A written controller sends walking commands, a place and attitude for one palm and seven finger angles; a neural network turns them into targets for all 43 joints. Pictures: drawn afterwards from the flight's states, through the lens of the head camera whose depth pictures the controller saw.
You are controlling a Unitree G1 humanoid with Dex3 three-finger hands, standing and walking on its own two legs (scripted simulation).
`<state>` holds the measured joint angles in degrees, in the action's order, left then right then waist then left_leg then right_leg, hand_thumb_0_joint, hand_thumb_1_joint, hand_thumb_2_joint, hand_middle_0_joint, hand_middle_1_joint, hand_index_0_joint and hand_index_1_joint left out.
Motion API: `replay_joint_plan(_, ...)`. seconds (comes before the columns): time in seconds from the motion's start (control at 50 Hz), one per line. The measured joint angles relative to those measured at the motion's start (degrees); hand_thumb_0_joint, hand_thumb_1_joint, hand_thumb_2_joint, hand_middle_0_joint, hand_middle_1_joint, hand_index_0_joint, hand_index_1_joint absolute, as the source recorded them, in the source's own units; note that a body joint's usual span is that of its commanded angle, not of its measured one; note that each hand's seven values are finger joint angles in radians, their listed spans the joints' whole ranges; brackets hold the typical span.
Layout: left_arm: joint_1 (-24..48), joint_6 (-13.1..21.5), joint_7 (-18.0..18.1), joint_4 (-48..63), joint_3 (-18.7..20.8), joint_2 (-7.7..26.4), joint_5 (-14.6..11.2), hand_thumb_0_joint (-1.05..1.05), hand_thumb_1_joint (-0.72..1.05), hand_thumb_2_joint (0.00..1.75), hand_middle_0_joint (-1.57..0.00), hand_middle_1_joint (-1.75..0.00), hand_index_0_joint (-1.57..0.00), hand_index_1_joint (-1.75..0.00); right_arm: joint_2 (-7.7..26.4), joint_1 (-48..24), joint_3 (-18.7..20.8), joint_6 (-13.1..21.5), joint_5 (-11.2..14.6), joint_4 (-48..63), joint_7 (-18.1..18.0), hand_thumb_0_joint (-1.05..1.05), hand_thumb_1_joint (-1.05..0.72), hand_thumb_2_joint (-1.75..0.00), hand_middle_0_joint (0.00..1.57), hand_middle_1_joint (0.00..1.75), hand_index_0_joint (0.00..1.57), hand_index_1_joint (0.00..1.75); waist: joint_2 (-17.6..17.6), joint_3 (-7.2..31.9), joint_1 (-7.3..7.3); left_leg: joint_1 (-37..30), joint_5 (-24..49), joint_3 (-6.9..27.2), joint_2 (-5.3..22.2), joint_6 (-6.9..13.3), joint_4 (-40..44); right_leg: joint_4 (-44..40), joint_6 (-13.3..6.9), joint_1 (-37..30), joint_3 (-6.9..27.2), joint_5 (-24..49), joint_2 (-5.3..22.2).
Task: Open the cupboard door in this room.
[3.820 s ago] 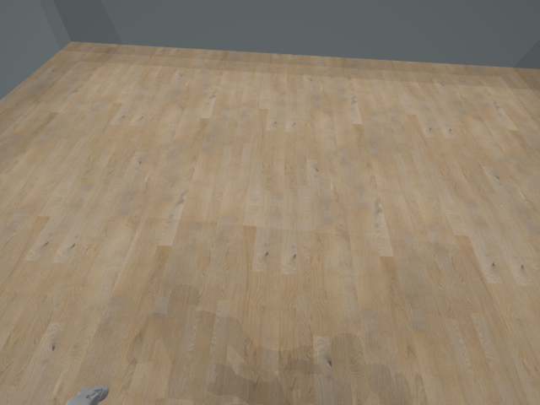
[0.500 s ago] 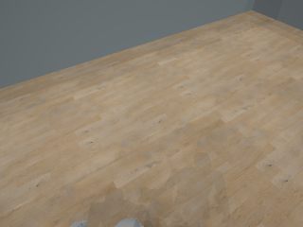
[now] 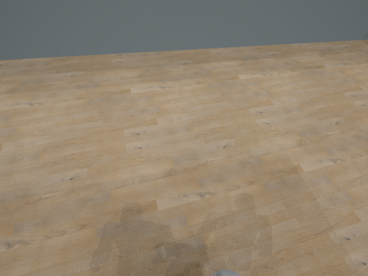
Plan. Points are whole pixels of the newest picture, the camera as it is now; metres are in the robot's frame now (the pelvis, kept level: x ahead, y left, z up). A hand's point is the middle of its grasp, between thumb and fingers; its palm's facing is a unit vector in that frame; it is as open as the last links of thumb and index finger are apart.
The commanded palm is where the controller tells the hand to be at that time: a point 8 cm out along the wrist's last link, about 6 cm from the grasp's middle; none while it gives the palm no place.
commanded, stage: turn or walk to find it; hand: left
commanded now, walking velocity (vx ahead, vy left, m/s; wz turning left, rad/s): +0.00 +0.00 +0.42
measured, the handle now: out of the picture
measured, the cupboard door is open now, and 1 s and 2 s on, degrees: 0 0 0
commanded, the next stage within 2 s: none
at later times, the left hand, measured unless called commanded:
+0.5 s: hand out of the picture +0.02 +0.16 -0.15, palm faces +0.24 -0.94 -0.25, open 7.4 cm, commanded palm none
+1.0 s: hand out of the picture -0.06 +0.22 -0.16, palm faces +0.44 -0.86 -0.25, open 7.4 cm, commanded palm none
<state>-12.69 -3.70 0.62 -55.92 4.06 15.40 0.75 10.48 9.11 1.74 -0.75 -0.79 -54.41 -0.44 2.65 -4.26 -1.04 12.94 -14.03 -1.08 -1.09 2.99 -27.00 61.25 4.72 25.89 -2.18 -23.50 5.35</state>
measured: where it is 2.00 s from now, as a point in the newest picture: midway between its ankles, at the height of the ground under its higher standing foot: outside the picture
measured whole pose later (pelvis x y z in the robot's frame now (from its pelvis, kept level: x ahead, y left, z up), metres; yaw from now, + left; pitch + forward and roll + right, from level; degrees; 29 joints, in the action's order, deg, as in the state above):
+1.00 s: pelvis -0.05 -0.01 +0.00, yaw +25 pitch +0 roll +0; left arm -10.4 -3.4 0.7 -53.8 3.5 13.5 0.5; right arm 10.9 9.9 2.2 -1.4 -1.2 -54.3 -0.1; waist 0.4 -3.8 0.3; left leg 14.4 -11.8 0.9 -1.8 1.9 -26.6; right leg 51.2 4.4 22.4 -1.7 -25.7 3.9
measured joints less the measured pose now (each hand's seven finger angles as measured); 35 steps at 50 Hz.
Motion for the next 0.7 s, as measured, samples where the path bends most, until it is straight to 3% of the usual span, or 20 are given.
replay_joint_plan(0.16,3.3,0.3,0.2,2.5,-0.6,-1.9,-0.2,0.00,0.91,0.90,-0.20,-0.30,-0.19,-0.30,0.1,1.7,0.5,-0.8,-0.4,-0.2,0.2,0.00,-0.90,-0.90,0.20,0.30,0.20,0.30,-1.9,0.7,1.69,0.7,1.9,3.3,-1.8,-0.2,1.3,-10.6,0.0,-3.4,1.0,-1.2,-1.7)
replay_joint_plan(0.22,4.1,0.9,0.2,3.6,-1.1,-3.0,-0.4,0.00,0.91,0.90,-0.20,-0.30,-0.19,-0.30,0.7,2.6,1.0,-1.2,-0.5,-0.4,0.4,0.00,-0.90,-0.90,0.20,0.30,0.20,0.30,-3.0,0.9,2.48,2.1,1.8,4.7,-2.3,-0.9,-0.2,-18.8,-0.6,-6.8,0.9,-0.1,-2.9)
replay_joint_plan(0.26,4.1,1.8,0.3,4.5,-1.4,-3.5,-0.5,0.00,0.91,0.90,-0.20,-0.30,-0.20,-0.30,1.1,3.4,1.3,-1.5,-0.3,-0.5,0.5,0.01,-0.90,-0.90,0.20,0.30,0.20,0.30,-3.4,1.3,2.60,3.6,1.0,5.5,-2.9,-1.7,-2.4,-27.4,-1.1,-10.4,0.5,4.9,-3.3)
replay_joint_plan(0.3,4.0,2.7,0.5,4.8,-1.8,-4.4,0.0,0.00,0.91,0.90,-0.20,-0.30,-0.20,-0.30,2.0,3.9,1.9,-1.9,0.1,-0.8,0.6,0.01,-0.90,-0.90,0.20,0.30,0.20,0.30,-4.9,1.2,2.61,6.3,-3.9,6.2,-2.8,-2.7,-8.4,-29.4,-3.8,-11.3,-0.7,6.7,-3.8)
replay_joint_plan(0.34,3.5,2.9,0.5,5.0,-2.2,-5.3,0.1,0.00,0.91,0.90,-0.20,-0.30,-0.20,-0.30,2.7,4.4,2.5,-2.8,-0.1,-1.2,0.7,0.01,-0.90,-0.90,0.20,0.30,0.20,0.30,-5.5,1.2,2.73,10.2,-10.4,5.3,-2.9,-3.5,-19.9,-28.9,-5.4,-11.7,-2.1,5.8,-3.3)
replay_joint_plan(0.4,2.3,2.8,0.5,4.7,-2.4,-5.9,0.1,0.00,0.91,0.90,-0.20,-0.30,-0.20,-0.30,3.6,4.7,3.1,-3.6,-0.4,-1.9,1.2,0.01,-0.90,-0.90,0.20,0.30,0.20,0.30,-5.7,1.1,2.75,14.2,-9.3,3.5,-1.4,-4.6,-33.9,-30.7,-5.7,-13.4,-3.8,6.3,-2.5)
replay_joint_plan(0.44,1.7,2.7,0.6,4.2,-2.5,-6.0,0.3,0.00,0.91,0.90,-0.20,-0.30,-0.20,-0.30,3.8,4.9,3.2,-3.7,-0.4,-2.2,1.4,0.01,-0.90,-0.90,0.20,0.30,0.20,0.30,-5.4,0.9,2.87,14.9,-7.9,2.7,0.1,-5.4,-37.3,-31.5,-5.6,-14.2,-4.8,6.6,-1.9)
replay_joint_plan(0.5,0.8,2.8,0.6,3.5,-2.4,-5.9,0.5,0.00,0.91,0.90,-0.21,-0.30,-0.20,-0.30,3.8,4.9,3.1,-3.9,-0.3,-2.6,1.5,0.01,-0.91,-0.90,0.19,0.30,0.20,0.30,-4.4,0.6,2.64,13.4,-8.7,1.7,1.9,-6.3,-34.8,-31.9,-5.3,-14.7,-6.3,6.7,-0.8)
replay_joint_plan(0.62,-0.6,2.8,0.3,2.2,-1.8,-4.3,0.8,0.00,0.91,0.90,-0.21,-0.30,-0.20,-0.30,3.2,2.8,2.2,-3.5,0.2,-2.6,1.3,0.01,-0.91,-0.90,0.19,0.30,0.20,0.30,-1.8,-0.6,0.99,6.5,-10.7,-1.2,3.1,-6.2,-17.9,-29.2,-3.7,-13.6,-8.7,5.4,2.1)
replay_joint_plan(0.66,-1.3,2.4,0.3,1.7,-1.4,-3.4,0.6,0.00,0.91,0.90,-0.21,-0.30,-0.20,-0.30,3.1,2.2,1.8,-2.7,0.3,-2.0,1.3,0.01,-0.91,-0.90,0.19,0.30,0.20,0.30,-1.2,-0.6,0.76,3.2,-5.7,-2.5,3.0,-5.7,-9.6,-26.5,-2.7,-12.5,-9.6,4.1,3.1)
replay_joint_plan(0.7,-1.7,1.4,0.2,1.2,-0.8,-2.0,0.2,0.00,0.91,0.90,-0.21,-0.30,-0.20,-0.30,2.4,1.2,1.6,-1.7,0.1,-1.4,1.3,0.01,-0.91,-0.90,0.19,0.30,0.20,0.30,0.4,-0.8,0.21,2.9,-2.8,-3.1,1.9,-3.1,-8.0,-20.3,-1.7,-9.7,-8.1,-0.7,4.2)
